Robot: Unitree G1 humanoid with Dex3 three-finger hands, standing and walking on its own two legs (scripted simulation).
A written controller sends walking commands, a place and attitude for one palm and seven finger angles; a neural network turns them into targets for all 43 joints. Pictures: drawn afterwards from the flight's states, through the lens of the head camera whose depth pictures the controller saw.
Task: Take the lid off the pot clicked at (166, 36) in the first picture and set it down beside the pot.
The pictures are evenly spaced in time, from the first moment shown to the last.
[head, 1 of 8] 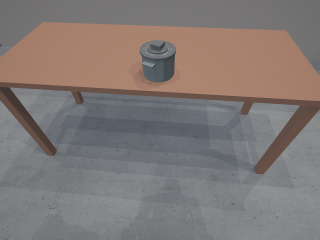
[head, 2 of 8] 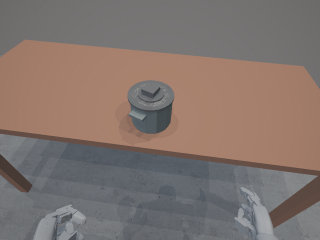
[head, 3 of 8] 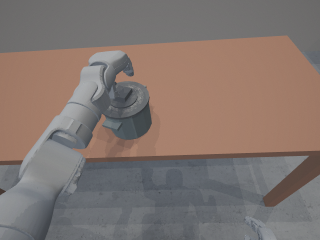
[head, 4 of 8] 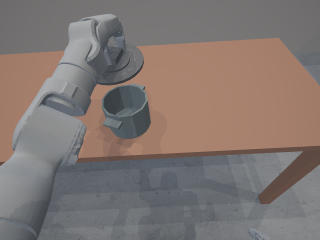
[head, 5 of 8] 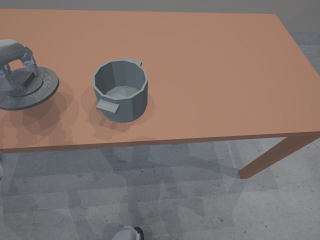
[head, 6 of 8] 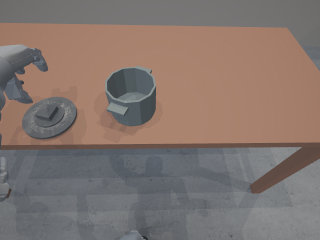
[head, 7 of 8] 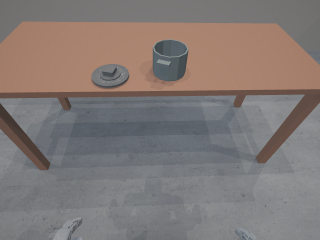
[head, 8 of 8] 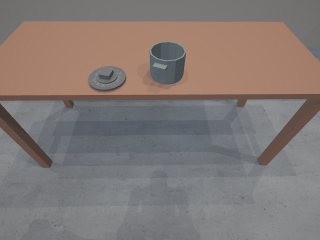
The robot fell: no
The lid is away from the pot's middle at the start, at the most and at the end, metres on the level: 0.00 0.26 0.26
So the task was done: yes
